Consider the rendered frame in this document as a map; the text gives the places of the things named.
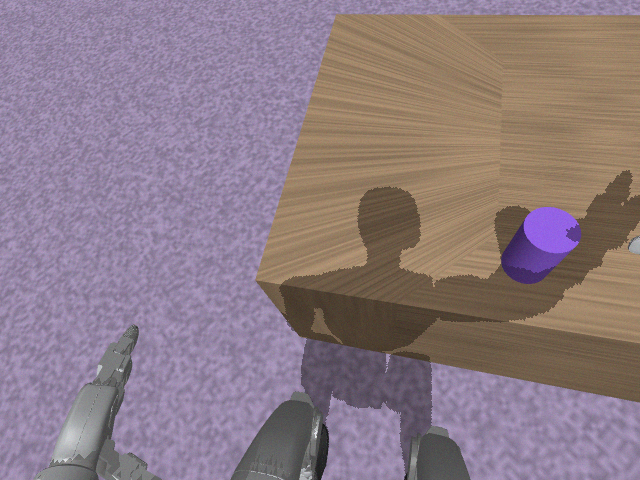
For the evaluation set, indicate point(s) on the left robot arm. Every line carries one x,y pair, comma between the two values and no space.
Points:
67,472

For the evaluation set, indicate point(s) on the can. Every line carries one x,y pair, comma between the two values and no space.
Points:
544,239

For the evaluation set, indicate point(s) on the left robot hand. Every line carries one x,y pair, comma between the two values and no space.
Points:
85,437

